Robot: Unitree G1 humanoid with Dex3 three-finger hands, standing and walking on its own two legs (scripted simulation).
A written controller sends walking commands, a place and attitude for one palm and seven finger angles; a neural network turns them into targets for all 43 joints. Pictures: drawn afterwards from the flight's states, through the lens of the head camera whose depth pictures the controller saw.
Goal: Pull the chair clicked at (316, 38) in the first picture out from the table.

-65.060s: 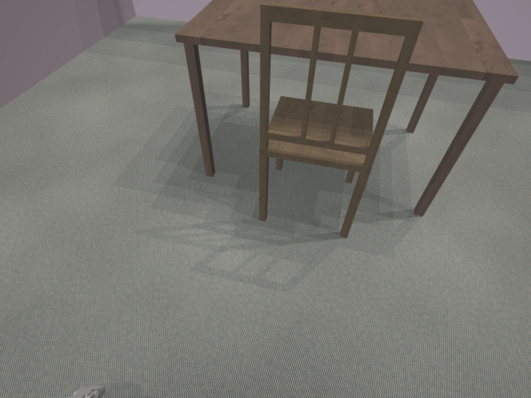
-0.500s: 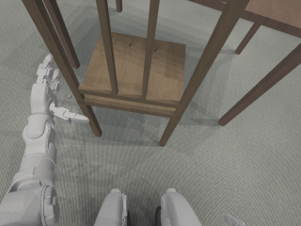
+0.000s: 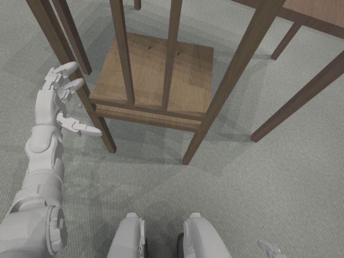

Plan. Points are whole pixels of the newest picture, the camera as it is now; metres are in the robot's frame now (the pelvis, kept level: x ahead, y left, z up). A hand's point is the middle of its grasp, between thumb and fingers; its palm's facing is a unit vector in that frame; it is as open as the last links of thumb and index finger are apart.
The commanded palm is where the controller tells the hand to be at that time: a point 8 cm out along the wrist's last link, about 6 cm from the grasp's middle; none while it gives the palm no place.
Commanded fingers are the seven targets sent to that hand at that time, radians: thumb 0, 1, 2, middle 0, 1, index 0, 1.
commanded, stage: hook a spindle and tug to test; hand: left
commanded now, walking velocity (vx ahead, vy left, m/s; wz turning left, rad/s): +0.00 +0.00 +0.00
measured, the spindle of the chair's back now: (124, 58) +0.55 +0.11 +0.07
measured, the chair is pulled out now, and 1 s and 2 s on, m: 0.12 0.12 0.12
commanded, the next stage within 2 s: open the thumb and straighten the fingers in 1.14 s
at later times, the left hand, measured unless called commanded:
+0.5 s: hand (85, 104) +0.45 +0.19 +0.02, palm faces +0.05 -1.00 -0.03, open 5.7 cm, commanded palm +0.42 +0.24 +0.02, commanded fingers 0.00 0.90 0.90 -0.50 -1.45 -0.50 -1.45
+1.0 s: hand (79, 117) +0.42 +0.20 +0.02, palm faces +0.03 -1.00 -0.03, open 4.4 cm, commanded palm +0.39 +0.24 +0.02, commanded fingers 0.00 0.90 0.90 -0.50 -1.45 -0.50 -1.45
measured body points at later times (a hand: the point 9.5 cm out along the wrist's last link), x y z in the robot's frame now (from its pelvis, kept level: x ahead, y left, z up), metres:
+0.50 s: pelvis +0.00 +0.00 +0.00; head +0.14 +0.02 +0.43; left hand +0.44 +0.25 +0.03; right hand +0.08 -0.26 -0.12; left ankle +0.03 +0.09 -0.62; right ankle +0.03 -0.12 -0.62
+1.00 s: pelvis +0.00 +0.00 +0.00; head +0.13 +0.02 +0.43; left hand +0.41 +0.25 +0.02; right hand +0.11 -0.26 -0.11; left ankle +0.03 +0.09 -0.62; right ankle +0.03 -0.12 -0.62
